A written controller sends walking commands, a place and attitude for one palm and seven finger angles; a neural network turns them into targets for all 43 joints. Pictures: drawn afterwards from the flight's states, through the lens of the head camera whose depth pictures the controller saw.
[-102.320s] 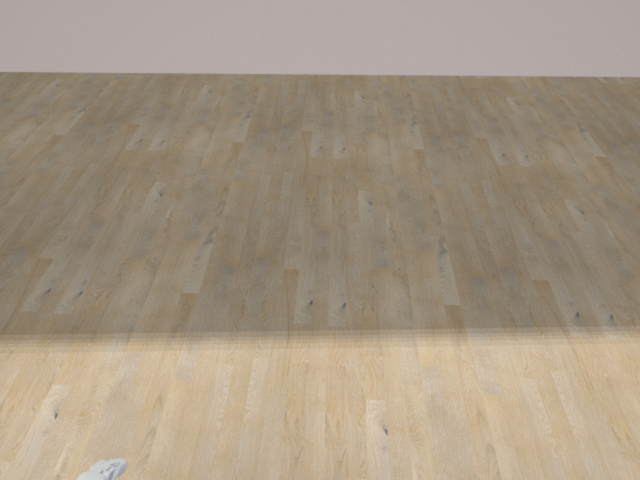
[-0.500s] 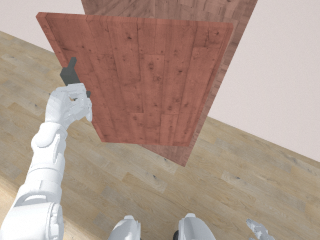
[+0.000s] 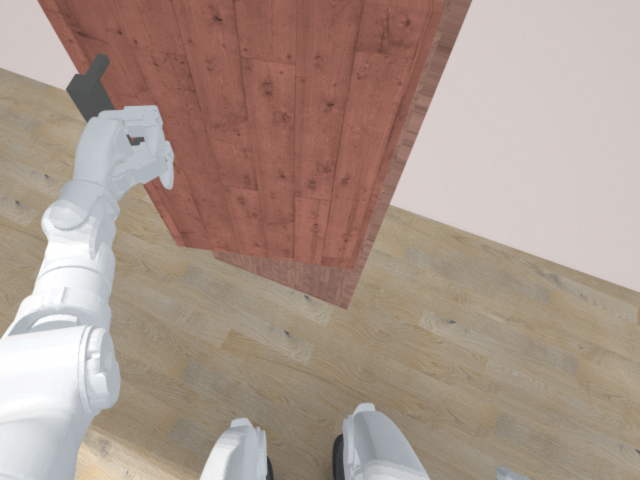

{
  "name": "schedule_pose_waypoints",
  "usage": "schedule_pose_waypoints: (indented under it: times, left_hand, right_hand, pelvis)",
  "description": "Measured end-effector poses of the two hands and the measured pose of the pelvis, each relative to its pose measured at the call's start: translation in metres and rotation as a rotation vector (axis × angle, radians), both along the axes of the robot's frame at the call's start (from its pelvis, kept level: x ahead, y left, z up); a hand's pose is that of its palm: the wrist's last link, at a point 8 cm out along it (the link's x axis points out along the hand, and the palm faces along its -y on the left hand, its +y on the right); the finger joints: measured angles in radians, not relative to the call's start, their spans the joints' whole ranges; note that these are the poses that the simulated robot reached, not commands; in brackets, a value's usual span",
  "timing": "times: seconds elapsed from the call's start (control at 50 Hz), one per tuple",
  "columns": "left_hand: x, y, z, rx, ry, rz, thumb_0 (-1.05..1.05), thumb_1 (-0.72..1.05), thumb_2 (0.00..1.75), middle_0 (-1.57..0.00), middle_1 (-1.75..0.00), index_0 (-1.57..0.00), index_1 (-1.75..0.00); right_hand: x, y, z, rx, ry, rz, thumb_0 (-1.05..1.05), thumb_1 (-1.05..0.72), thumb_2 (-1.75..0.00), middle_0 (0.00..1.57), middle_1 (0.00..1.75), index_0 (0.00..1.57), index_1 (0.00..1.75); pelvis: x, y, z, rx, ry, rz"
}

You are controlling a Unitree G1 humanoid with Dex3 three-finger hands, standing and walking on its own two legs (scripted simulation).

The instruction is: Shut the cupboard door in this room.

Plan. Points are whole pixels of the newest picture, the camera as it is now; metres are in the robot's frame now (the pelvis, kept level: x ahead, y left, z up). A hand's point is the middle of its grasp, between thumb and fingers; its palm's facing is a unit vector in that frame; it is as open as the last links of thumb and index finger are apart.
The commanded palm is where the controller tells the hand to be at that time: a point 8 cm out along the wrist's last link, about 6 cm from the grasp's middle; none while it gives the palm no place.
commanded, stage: push the door shut along its arc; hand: left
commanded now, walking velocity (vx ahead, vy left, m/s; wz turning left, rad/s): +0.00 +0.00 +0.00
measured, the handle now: (116, 118) +0.56 +0.23 +0.07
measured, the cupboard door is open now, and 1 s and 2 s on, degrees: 14 1 0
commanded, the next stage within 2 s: pull the fist back off the door in 0.92 s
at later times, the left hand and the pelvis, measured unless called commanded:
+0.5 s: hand (196, 122) +0.54 +0.12 +0.08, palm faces -0.31 -0.95 -0.03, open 3.0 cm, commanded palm +0.54 +0.18 +0.08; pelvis +0.01 +0.00 -0.01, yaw -1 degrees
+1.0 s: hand (213, 100) +0.58 +0.11 +0.08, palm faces -0.40 -0.92 -0.02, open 3.3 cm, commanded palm +0.60 +0.12 +0.08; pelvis +0.00 +0.00 -0.03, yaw -1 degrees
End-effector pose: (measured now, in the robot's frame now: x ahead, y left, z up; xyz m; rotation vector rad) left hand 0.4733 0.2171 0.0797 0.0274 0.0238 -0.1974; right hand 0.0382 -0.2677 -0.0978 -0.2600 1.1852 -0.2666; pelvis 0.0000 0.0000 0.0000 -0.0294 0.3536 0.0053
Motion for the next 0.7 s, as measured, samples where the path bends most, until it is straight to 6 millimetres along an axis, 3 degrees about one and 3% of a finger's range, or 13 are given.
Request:
schedule_pose_waypoints:
  times: [0.38,0.7]
  left_hand:
    - [0.055,-0.034,0.001,0.003,0.031,-0.098,0.02,0.90,0.91,-1.30,-1.50,-1.29,-1.49]
    - [0.079,-0.037,0.003,0.013,0.056,-0.162,0.01,0.89,0.93,-1.30,-1.50,-1.29,-1.49]
  right_hand:
    - [-0.030,-0.001,-0.004,-0.005,0.089,-0.067,0.00,-0.90,-0.90,0.20,0.30,0.20,0.30]
    - [-0.043,-0.003,-0.008,-0.027,0.146,-0.075,0.00,-0.90,-0.90,0.20,0.30,0.20,0.30]
  pelvis:
    - [0.005,-0.002,-0.008,-0.008,0.060,-0.015]
    - [0.006,-0.005,-0.015,-0.019,0.099,-0.010]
